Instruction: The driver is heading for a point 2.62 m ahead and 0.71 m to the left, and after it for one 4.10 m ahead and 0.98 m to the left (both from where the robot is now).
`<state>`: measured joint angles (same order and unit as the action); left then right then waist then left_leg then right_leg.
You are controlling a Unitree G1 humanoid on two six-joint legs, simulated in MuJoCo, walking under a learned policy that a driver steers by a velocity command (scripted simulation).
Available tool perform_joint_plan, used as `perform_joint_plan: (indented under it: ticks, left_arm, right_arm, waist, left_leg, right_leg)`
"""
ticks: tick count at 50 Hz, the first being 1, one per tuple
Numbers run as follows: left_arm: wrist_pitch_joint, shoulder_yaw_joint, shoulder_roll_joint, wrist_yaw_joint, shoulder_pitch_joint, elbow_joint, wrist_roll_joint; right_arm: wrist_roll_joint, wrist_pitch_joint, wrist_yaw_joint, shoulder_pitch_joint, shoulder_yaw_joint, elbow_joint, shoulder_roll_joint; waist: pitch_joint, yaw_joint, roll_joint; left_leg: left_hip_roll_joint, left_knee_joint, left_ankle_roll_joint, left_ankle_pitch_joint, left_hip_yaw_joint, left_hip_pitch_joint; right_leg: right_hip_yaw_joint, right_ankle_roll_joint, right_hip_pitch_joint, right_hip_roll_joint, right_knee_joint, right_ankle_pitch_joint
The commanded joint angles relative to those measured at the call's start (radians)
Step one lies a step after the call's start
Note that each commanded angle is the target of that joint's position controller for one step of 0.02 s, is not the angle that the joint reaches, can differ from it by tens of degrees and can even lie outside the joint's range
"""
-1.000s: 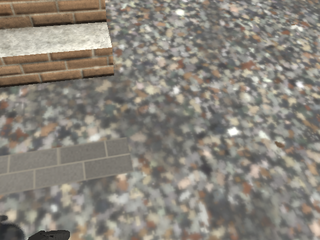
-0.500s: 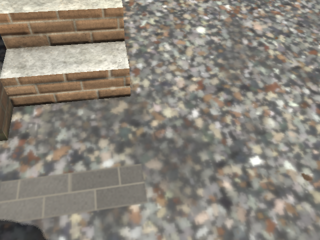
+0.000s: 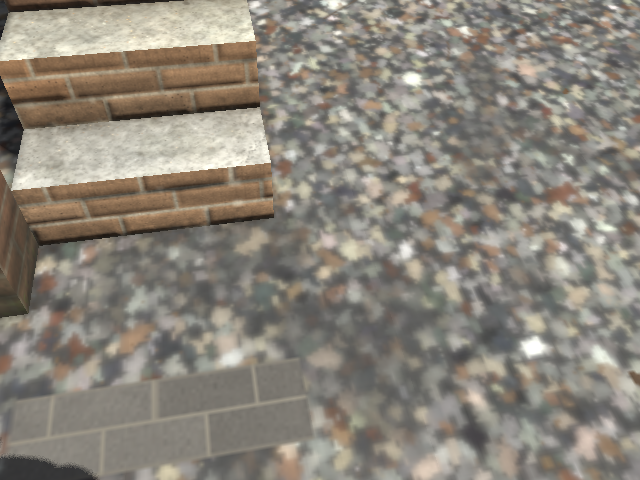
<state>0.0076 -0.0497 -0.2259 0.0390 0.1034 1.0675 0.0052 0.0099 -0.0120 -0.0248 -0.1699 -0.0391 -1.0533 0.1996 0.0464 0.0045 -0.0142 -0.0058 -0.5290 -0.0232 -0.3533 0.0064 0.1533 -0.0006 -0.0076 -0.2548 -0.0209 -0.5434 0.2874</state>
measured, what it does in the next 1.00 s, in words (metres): walks ahead: left foot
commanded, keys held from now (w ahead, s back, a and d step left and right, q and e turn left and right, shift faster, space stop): w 1.00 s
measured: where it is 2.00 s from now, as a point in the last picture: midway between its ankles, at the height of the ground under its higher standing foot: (324, 260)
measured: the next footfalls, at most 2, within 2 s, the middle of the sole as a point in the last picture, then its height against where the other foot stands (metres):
left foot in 0.64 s outside the picture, level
right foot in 1.20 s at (383, 367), level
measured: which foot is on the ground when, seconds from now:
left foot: down 0.00-0.18, up 0.20-0.62, down 0.64-1.00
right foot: down 0.00-0.66, up 0.68-1.00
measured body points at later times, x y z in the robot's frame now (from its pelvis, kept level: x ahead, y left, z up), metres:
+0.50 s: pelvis +0.17 -0.03 +0.01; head +0.20 -0.04 +0.46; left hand +0.10 +0.20 -0.14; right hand +0.37 -0.26 -0.11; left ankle +0.34 +0.12 -0.69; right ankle +0.04 -0.12 -0.73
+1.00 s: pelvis +0.45 +0.02 +0.01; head +0.47 +0.03 +0.46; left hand +0.63 +0.27 -0.10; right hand +0.43 -0.24 -0.13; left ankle +0.40 +0.10 -0.73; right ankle +0.64 -0.17 -0.67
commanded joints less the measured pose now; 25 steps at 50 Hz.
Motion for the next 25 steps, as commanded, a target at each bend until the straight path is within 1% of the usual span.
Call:
perform_joint_plan:
  ticks: [1, 2, 3, 4, 5, 6, 7, 8, 9, 10, 11, 12, 13, 14, 15, 16, 18, 20, 21, 23, 25]
  left_arm:
    - [-0.029, -0.015, -0.083, -0.005, -0.079, -0.056, 0.011]
    - [-0.046, -0.011, -0.070, -0.011, -0.105, -0.070, 0.016]
    - [-0.063, -0.011, -0.065, -0.018, -0.108, -0.075, 0.021]
    - [-0.078, -0.011, -0.065, -0.026, -0.099, -0.075, 0.025]
    - [-0.089, -0.012, -0.064, -0.033, -0.077, -0.069, 0.028]
    - [-0.097, -0.014, -0.062, -0.038, -0.027, -0.049, 0.029]
    - [-0.098, -0.023, -0.068, -0.040, 0.065, -0.008, 0.028]
    - [-0.097, -0.040, -0.095, -0.041, 0.174, 0.033, 0.022]
    - [-0.101, -0.066, -0.180, -0.038, 0.311, 0.058, 0.021]
    - [-0.110, -0.069, -0.231, -0.053, 0.401, 0.075, 0.018]
    - [-0.124, -0.038, -0.146, -0.055, 0.320, 0.058, 0.005]
    - [-0.134, -0.023, -0.100, -0.057, 0.249, 0.029, 0.004]
    - [-0.138, -0.016, -0.093, -0.061, 0.208, 0.012, 0.004]
    - [-0.138, -0.007, -0.080, -0.065, 0.191, 0.003, 0.004]
    - [-0.132, 0.003, -0.059, -0.064, 0.201, 0.006, 0.000]
    - [-0.125, 0.007, -0.057, -0.060, 0.228, 0.012, -0.003]
    - [-0.116, 0.006, -0.087, -0.045, 0.267, 0.020, -0.004]
    - [-0.110, 0.004, -0.116, -0.032, 0.269, 0.013, -0.008]
    - [-0.109, 0.002, -0.123, -0.028, 0.273, 0.010, -0.010]
    - [-0.108, -0.001, -0.132, -0.025, 0.303, 0.013, -0.007]
    - [-0.106, -0.005, -0.128, -0.025, 0.342, 0.025, 0.002]
  right_arm:
    - [0.014, -0.015, -0.007, -0.073, -0.044, 0.018, 0.195]
    - [0.017, -0.029, -0.009, -0.086, -0.051, 0.015, 0.207]
    - [0.016, -0.044, -0.009, -0.087, -0.051, 0.016, 0.200]
    - [0.017, -0.058, -0.007, -0.082, -0.050, 0.018, 0.187]
    - [0.022, -0.065, -0.003, -0.069, -0.050, 0.023, 0.180]
    - [0.029, -0.067, 0.001, -0.039, -0.050, 0.031, 0.180]
    - [0.031, -0.065, 0.006, -0.005, -0.050, 0.042, 0.180]
    - [0.026, -0.067, 0.008, 0.028, -0.047, 0.058, 0.170]
    - [0.020, -0.073, 0.011, 0.061, -0.030, 0.089, 0.110]
    - [0.012, -0.087, 0.007, 0.070, -0.023, 0.125, 0.080]
    - [0.034, -0.095, 0.012, 0.071, -0.037, 0.122, 0.127]
    - [0.049, -0.102, 0.020, 0.051, -0.038, 0.112, 0.134]
    - [0.044, -0.105, 0.021, 0.043, -0.041, 0.104, 0.134]
    - [0.033, -0.105, 0.022, 0.053, -0.049, 0.104, 0.141]
    - [0.025, -0.101, 0.025, 0.056, -0.052, 0.103, 0.135]
    - [0.021, -0.095, 0.031, 0.059, -0.050, 0.105, 0.112]
    - [0.012, -0.083, 0.035, 0.112, -0.042, 0.129, 0.082]
    - [0.011, -0.078, 0.036, 0.202, -0.029, 0.167, 0.059]
    - [0.011, -0.078, 0.038, 0.242, -0.022, 0.183, 0.051]
    - [0.015, -0.078, 0.045, 0.301, -0.016, 0.202, 0.056]
    - [0.020, -0.078, 0.054, 0.342, -0.013, 0.220, 0.066]
  waist:
    - [0.071, 0.040, 0.167]
    - [0.115, 0.047, 0.187]
    - [0.138, 0.041, 0.190]
    - [0.142, 0.032, 0.185]
    - [0.132, 0.014, 0.170]
    - [0.112, -0.019, 0.154]
    - [0.071, -0.062, 0.139]
    - [0.018, -0.109, 0.104]
    - [-0.033, -0.154, -0.114]
    - [-0.079, -0.163, -0.316]
    - [-0.025, -0.112, -0.170]
    - [0.009, -0.078, -0.112]
    - [0.015, -0.054, -0.067]
    - [0.027, -0.042, -0.043]
    - [0.017, -0.035, -0.049]
    - [0.010, -0.034, -0.063]
    - [0.022, -0.041, -0.049]
    - [0.052, -0.051, -0.038]
    - [0.062, -0.059, -0.045]
    - [0.077, -0.073, -0.062]
    - [0.095, -0.077, -0.065]
  left_leg:
    - [0.229, 0.307, -0.174, -0.405, -0.316, 0.057]
    - [0.286, 0.337, -0.208, -0.413, -0.397, 0.065]
    - [0.315, 0.340, -0.224, -0.352, -0.424, 0.041]
    - [0.322, 0.322, -0.224, -0.266, -0.415, 0.009]
    - [0.310, 0.295, -0.211, -0.192, -0.377, -0.002]
    - [0.276, 0.262, -0.185, -0.124, -0.313, 0.033]
    - [0.225, 0.210, -0.155, -0.030, -0.239, 0.116]
    - [0.166, 0.093, -0.121, 0.130, -0.162, 0.202]
    - [0.037, -0.244, -0.042, 0.187, 0.002, 0.355]
    - [-0.058, -0.529, -0.004, -0.176, 0.000, 0.552]
    - [0.004, -0.690, -0.026, -0.197, -0.102, 0.650]
    - [0.047, -0.725, -0.054, -0.095, -0.114, 0.679]
    - [0.086, -0.704, -0.067, -0.003, -0.091, 0.679]
    - [0.116, -0.647, -0.067, 0.066, -0.081, 0.660]
    - [0.131, -0.602, -0.058, 0.106, -0.062, 0.612]
    - [0.133, -0.565, -0.044, 0.127, -0.042, 0.587]
    - [0.128, -0.478, -0.007, 0.170, -0.008, 0.594]
    - [0.116, -0.324, 0.014, 0.237, 0.009, 0.580]
    - [0.103, -0.249, 0.016, 0.281, 0.022, 0.550]
    - [0.077, -0.144, 0.010, 0.343, 0.047, 0.494]
    - [0.069, -0.086, -0.008, 0.364, 0.045, 0.483]
  right_leg:
    - [0.086, 0.038, -0.144, 0.055, -0.137, 0.157]
    - [0.054, 0.054, -0.191, 0.024, -0.183, 0.148]
    - [0.031, 0.068, -0.238, -0.002, -0.209, 0.163]
    - [0.020, 0.081, -0.262, -0.018, -0.199, 0.184]
    - [0.027, 0.092, -0.232, -0.022, -0.137, 0.181]
    - [0.056, 0.097, -0.123, -0.007, -0.033, 0.121]
    - [0.091, 0.094, 0.062, 0.033, 0.046, 0.018]
    - [0.055, 0.098, 0.238, 0.037, 0.064, -0.034]
    - [-0.247, 0.179, 0.384, -0.141, 0.213, 0.076]
    - [-0.649, 0.314, 0.501, -0.342, 0.365, 0.080]
    - [-0.632, 0.320, 0.471, -0.362, 0.351, 0.091]
    - [-0.509, 0.282, 0.439, -0.322, 0.342, 0.046]
    - [-0.407, 0.248, 0.412, -0.285, 0.350, -0.014]
    - [-0.324, 0.221, 0.379, -0.261, 0.358, -0.133]
    - [-0.246, 0.199, 0.350, -0.226, 0.362, -0.236]
    - [-0.201, 0.192, 0.334, -0.207, 0.365, -0.309]
    - [-0.151, 0.203, 0.311, -0.196, 0.385, -0.401]
    - [-0.113, 0.202, 0.261, -0.185, 0.411, -0.414]
    - [-0.093, 0.197, 0.233, -0.174, 0.424, -0.406]
    - [-0.066, 0.193, 0.208, -0.169, 0.446, -0.383]
    - [-0.057, 0.194, 0.241, -0.192, 0.451, -0.381]
Velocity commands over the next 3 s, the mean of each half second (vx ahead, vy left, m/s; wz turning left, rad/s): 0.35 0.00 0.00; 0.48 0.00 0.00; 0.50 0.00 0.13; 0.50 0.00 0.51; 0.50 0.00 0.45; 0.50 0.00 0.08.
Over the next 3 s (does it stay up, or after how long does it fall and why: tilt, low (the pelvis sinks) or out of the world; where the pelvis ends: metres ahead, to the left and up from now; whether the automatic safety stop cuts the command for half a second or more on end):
stays up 1.28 0.25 0.19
